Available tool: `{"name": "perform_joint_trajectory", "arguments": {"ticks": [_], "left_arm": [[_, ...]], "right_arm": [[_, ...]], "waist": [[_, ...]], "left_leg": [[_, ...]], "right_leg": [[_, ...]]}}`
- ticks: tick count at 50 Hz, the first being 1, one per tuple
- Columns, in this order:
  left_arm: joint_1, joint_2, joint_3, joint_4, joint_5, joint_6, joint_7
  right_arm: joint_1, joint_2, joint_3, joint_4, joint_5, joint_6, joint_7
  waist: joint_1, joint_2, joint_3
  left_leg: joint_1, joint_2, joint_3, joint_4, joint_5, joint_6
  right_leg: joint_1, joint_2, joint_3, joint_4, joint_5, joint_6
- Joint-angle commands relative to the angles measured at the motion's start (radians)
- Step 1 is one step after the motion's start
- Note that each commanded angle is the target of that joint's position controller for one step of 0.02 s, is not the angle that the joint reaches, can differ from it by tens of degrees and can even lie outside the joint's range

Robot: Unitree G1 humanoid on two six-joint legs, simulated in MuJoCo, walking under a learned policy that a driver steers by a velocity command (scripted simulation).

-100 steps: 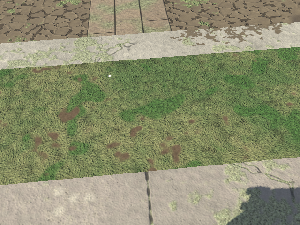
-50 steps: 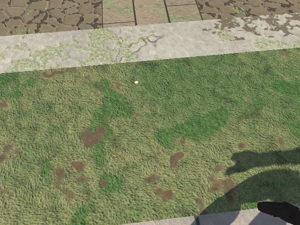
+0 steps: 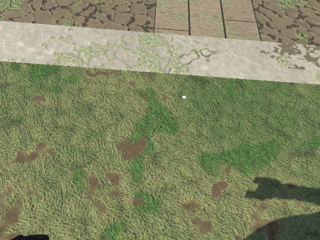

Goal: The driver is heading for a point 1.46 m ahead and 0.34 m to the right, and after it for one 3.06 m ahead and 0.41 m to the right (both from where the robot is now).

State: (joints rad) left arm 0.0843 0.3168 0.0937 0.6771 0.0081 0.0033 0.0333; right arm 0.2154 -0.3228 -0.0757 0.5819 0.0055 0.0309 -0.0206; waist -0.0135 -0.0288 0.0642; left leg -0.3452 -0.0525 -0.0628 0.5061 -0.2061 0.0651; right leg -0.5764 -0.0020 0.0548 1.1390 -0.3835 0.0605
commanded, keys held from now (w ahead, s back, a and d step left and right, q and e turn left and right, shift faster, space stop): w+shift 0.04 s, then w+e+shift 0.62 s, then w+shift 0.10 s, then w+q+shift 0.24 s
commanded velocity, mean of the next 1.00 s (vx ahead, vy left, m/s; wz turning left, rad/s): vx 0.76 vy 0.00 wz -0.32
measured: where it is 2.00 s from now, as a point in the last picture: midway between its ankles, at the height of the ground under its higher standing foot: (220, 54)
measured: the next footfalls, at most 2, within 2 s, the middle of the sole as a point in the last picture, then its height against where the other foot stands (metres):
right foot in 0.44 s outside the picture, level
left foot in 0.88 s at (198, 177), level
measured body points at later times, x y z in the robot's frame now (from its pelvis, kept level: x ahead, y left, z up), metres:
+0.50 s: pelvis +0.17 -0.09 -0.02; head +0.17 -0.13 +0.43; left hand +0.31 +0.19 -0.10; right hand +0.24 -0.38 -0.14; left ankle +0.05 +0.08 -0.68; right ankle +0.16 -0.16 -0.74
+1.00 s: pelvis +0.57 -0.23 -0.02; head +0.59 -0.25 +0.43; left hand +0.76 +0.00 -0.13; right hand +0.53 -0.53 -0.14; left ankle +0.65 -0.19 -0.74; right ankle +0.37 -0.24 -0.61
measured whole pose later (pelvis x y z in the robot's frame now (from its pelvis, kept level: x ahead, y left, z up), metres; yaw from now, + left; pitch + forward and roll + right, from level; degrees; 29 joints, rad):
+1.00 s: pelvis +0.57 -0.23 -0.02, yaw -22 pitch +0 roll +2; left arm 0.28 0.30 0.02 0.84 0.05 -0.09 -0.02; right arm 0.29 -0.33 -0.06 0.79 -0.02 -0.05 0.01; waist -0.02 -0.02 0.04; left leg -0.38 -0.13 0.03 0.57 -0.20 0.11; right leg -0.27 0.09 0.06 1.31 -0.29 -0.08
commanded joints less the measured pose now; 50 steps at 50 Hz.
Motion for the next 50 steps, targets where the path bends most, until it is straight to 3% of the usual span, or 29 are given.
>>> {"name": "perform_joint_trajectory", "arguments": {"ticks": [1,2,4,6,11,12,15,19,21,22,23,24,25,26,27,29,32,35,38,41,42,43,44,45,46,47,48,49,50], "left_arm": [[0.039,0.060,0.009,-0.033,-0.005,-0.009,-0.006],[0.034,0.056,0.004,-0.036,-0.010,-0.014,-0.015],[0.029,0.063,-0.001,-0.033,-0.019,-0.029,-0.034],[-0.001,0.077,-0.003,-0.039,-0.027,-0.047,-0.041],[0.007,0.072,-0.012,-0.052,-0.041,-0.069,-0.051],[0.007,0.075,-0.014,-0.037,0.055,-0.030,-0.089],[0.045,0.072,-0.013,-0.042,0.017,-0.003,-0.129],[0.084,0.084,-0.016,-0.049,0.009,-0.002,-0.127],[0.248,0.088,-0.009,0.015,0.016,-0.012,-0.112],[0.495,0.146,0.015,0.098,0.024,-0.026,-0.095],[0.522,0.255,0.028,0.085,0.022,-0.039,-0.082],[0.434,0.255,0.025,0.032,0.006,-0.038,-0.079],[0.392,0.233,0.027,0.015,0.016,-0.039,-0.068],[0.393,0.210,0.025,0.019,0.016,-0.041,-0.062],[0.384,0.193,0.019,0.026,0.006,-0.043,-0.057],[0.368,0.149,0.001,0.030,-0.003,-0.059,-0.047],[0.404,0.147,0.002,0.057,-0.008,-0.073,-0.048],[0.429,0.135,-0.001,0.095,-0.012,-0.076,-0.043],[0.469,0.118,-0.012,0.146,-0.020,-0.090,-0.034],[0.428,0.182,-0.005,0.165,-0.010,-0.107,-0.031],[0.420,0.206,0.002,0.174,0.011,-0.105,-0.028],[0.380,0.217,0.008,0.175,0.034,-0.094,-0.023],[0.319,0.199,0.005,0.172,0.050,-0.088,-0.015],[0.335,0.085,-0.023,0.133,0.025,-0.094,-0.021],[0.394,0.036,-0.043,0.103,0.008,-0.117,-0.050],[0.300,0.080,-0.050,0.094,0.028,-0.121,-0.044],[0.201,0.100,-0.054,0.076,0.041,-0.129,-0.049],[0.139,0.093,-0.061,0.052,0.053,-0.129,-0.053],[0.096,0.078,-0.068,0.020,0.068,-0.120,-0.055]], "right_arm": [[-0.014,-0.132,-0.032,-0.071,0.002,-0.014,-0.021],[0.014,-0.135,-0.031,-0.061,0.012,-0.019,-0.019],[0.019,-0.132,-0.020,-0.046,0.002,-0.036,-0.011],[0.034,-0.148,-0.019,-0.031,-0.009,-0.056,-0.003],[0.054,-0.151,-0.017,0.003,-0.009,-0.101,0.007],[0.102,-0.148,-0.014,0.014,-0.060,-0.085,0.023],[0.024,-0.150,-0.016,0.008,-0.053,-0.088,0.030],[-0.002,-0.156,-0.024,0.027,-0.053,-0.091,0.017],[-0.011,-0.133,-0.017,0.037,-0.057,-0.082,0.016],[-0.039,-0.091,0.000,0.022,-0.077,-0.079,0.016],[-0.080,0.021,0.038,-0.050,-0.073,-0.088,0.028],[-0.119,0.002,0.040,-0.086,-0.075,-0.104,0.035],[-0.140,-0.064,0.030,-0.077,-0.075,-0.122,0.046],[-0.139,-0.098,0.024,-0.052,-0.074,-0.132,0.051],[-0.124,-0.096,0.025,-0.034,-0.079,-0.130,0.052],[-0.108,-0.081,0.035,-0.020,-0.083,-0.101,0.062],[-0.188,-0.070,0.047,-0.034,-0.070,-0.070,0.065],[-0.289,-0.033,0.067,-0.055,-0.058,-0.076,0.071],[-0.373,-0.017,0.078,-0.078,-0.047,-0.088,0.075],[-0.266,-0.068,0.057,-0.038,-0.041,-0.092,0.056],[-0.135,-0.108,0.039,0.000,-0.032,-0.091,0.043],[0.088,-0.147,0.019,0.068,-0.021,-0.087,0.025],[0.328,-0.181,-0.002,0.141,-0.022,-0.081,0.004],[0.446,-0.265,-0.033,0.171,-0.046,-0.081,-0.007],[0.356,-0.261,-0.033,0.188,-0.037,-0.075,0.015],[0.211,-0.177,-0.026,0.164,-0.030,-0.080,0.031],[0.187,-0.122,-0.017,0.171,-0.020,-0.086,0.039],[0.191,-0.085,-0.008,0.192,-0.024,-0.089,0.039],[0.203,-0.058,0.005,0.221,-0.026,-0.093,0.034]], "waist": [[0.011,0.122,-0.214],[-0.006,0.148,-0.209],[-0.022,0.220,-0.167],[-0.046,0.214,-0.110],[-0.058,0.172,-0.035],[-0.067,0.143,-0.050],[-0.015,0.189,-0.013],[0.022,0.140,-0.005],[0.096,0.029,-0.039],[0.197,-0.142,-0.110],[0.165,-0.392,-0.098],[0.143,-0.356,-0.096],[0.133,-0.190,-0.083],[0.119,-0.037,-0.086],[0.091,0.032,-0.066],[0.057,-0.010,-0.017],[0.066,0.002,0.041],[0.093,-0.016,0.043],[0.128,-0.050,0.044],[0.062,-0.080,-0.040],[-0.007,-0.103,-0.112],[-0.119,-0.113,-0.208],[-0.242,-0.079,-0.278],[-0.234,0.179,-0.363],[-0.101,0.422,-0.379],[-0.079,0.222,-0.223],[-0.074,0.067,-0.161],[-0.054,-0.009,-0.099],[-0.020,-0.012,-0.038]], "left_leg": [[0.183,0.212,-0.238,-0.180,0.082,0.150],[0.191,0.209,-0.272,-0.221,-0.191,0.151],[0.192,0.250,-0.323,-0.286,-0.385,0.151],[0.203,0.285,-0.332,-0.312,-0.412,0.150],[0.287,0.353,-0.274,-0.358,-0.408,0.142],[0.239,0.316,-0.195,-0.394,-0.463,0.107],[0.158,0.309,-0.055,-0.421,-0.417,0.056],[0.172,0.357,0.040,-0.385,-0.418,0.046],[0.103,0.292,0.174,-0.123,-0.248,0.032],[-0.035,0.198,0.266,0.316,0.031,0.012],[-0.414,0.037,0.216,0.640,-0.259,-0.038],[-0.633,-0.013,0.031,0.779,-0.286,-0.052],[-0.681,0.060,-0.009,0.824,-0.200,-0.049],[-0.628,0.104,-0.013,0.778,-0.118,-0.051],[-0.562,0.131,-0.005,0.709,-0.076,-0.061],[-0.481,0.148,0.009,0.615,-0.030,-0.093],[-0.485,0.122,0.066,0.492,0.025,-0.120],[-0.422,0.081,0.115,0.288,0.145,-0.123],[-0.295,0.064,0.147,0.119,0.279,-0.072],[-0.068,-0.008,0.194,0.044,0.227,0.003],[0.046,-0.039,0.190,0.066,0.150,0.021],[0.238,-0.061,0.207,0.080,0.067,0.038],[0.469,0.009,0.149,0.103,-0.014,0.070],[0.685,0.217,-0.248,0.070,-0.390,0.194],[0.744,0.355,-0.867,-0.211,-0.436,0.300],[0.623,0.334,-0.828,-0.237,-0.447,0.306],[0.488,0.310,-0.704,-0.238,-0.379,0.295],[0.363,0.267,-0.610,-0.256,-0.308,0.266],[0.248,0.220,-0.536,-0.273,-0.229,0.246]], "right_leg": [[-0.008,-0.009,0.008,-0.083,0.105,0.018],[-0.016,-0.013,-0.002,-0.143,0.126,0.018],[-0.034,-0.034,-0.024,-0.231,0.159,0.013],[-0.067,-0.059,-0.028,-0.295,0.187,-0.011],[-0.205,-0.089,-0.007,-0.310,0.202,-0.053],[-0.129,-0.031,-0.046,-0.326,0.167,-0.049],[-0.015,-0.048,-0.094,-0.377,0.181,-0.073],[0.118,-0.066,-0.154,-0.455,0.071,-0.157],[0.341,0.007,-0.197,-0.541,0.042,-0.198],[0.567,0.009,-0.060,-0.609,-0.128,-0.233],[0.698,-0.209,0.487,-0.826,-0.430,-0.329],[0.758,-0.267,0.829,-1.015,-0.487,-0.381],[0.773,-0.294,0.755,-0.974,-0.386,-0.381],[0.722,-0.263,0.634,-0.922,-0.285,-0.363],[0.647,-0.219,0.540,-0.925,-0.221,-0.333],[0.546,-0.149,0.444,-0.975,-0.125,-0.319],[0.505,-0.090,0.360,-1.008,0.129,-0.332],[0.505,-0.045,0.275,-0.989,0.420,-0.314],[0.539,-0.083,0.261,-1.026,0.676,-0.285],[0.643,-0.117,0.172,-0.922,1.164,-0.226],[0.685,-0.130,0.152,-0.782,1.338,-0.211],[0.659,-0.132,0.116,-0.554,1.425,-0.202],[0.515,-0.102,0.076,-0.249,1.322,-0.191],[0.210,0.050,0.023,0.256,0.717,-0.148],[-0.067,0.193,0.062,0.396,-0.023,-0.126],[-0.159,0.085,0.092,0.393,0.065,-0.152],[-0.137,0.037,0.103,0.336,0.113,-0.148],[-0.105,0.004,0.089,0.243,0.118,-0.144],[-0.082,-0.015,0.083,0.180,0.100,-0.123]]}}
